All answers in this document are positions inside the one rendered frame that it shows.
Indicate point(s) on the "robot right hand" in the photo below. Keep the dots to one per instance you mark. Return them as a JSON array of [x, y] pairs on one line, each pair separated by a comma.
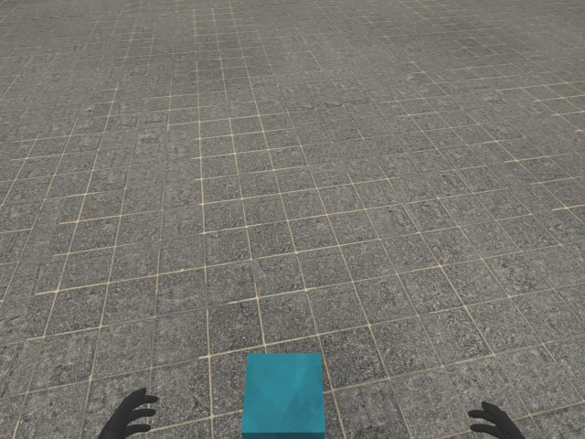
[[505, 429]]

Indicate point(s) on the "carton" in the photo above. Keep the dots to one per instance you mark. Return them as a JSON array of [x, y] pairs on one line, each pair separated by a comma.
[[283, 397]]

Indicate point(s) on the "robot left hand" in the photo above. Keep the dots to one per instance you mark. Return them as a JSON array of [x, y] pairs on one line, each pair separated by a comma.
[[116, 427]]

